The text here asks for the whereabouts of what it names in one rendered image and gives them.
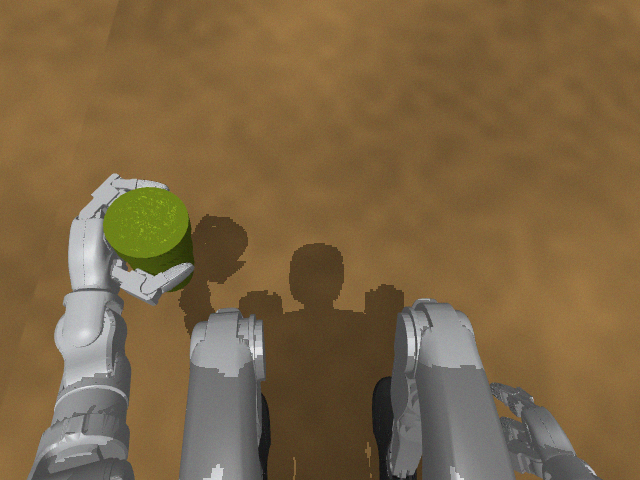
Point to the cup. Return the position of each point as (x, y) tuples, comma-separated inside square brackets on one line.
[(150, 229)]

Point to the left robot arm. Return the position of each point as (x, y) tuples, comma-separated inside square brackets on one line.
[(88, 438)]

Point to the right robot hand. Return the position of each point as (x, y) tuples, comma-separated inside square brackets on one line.
[(538, 438)]

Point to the right robot arm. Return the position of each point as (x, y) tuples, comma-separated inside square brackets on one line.
[(567, 467)]

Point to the left robot hand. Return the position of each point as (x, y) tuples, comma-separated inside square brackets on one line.
[(92, 261)]

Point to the right robot foot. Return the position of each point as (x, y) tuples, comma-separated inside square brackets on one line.
[(382, 417)]

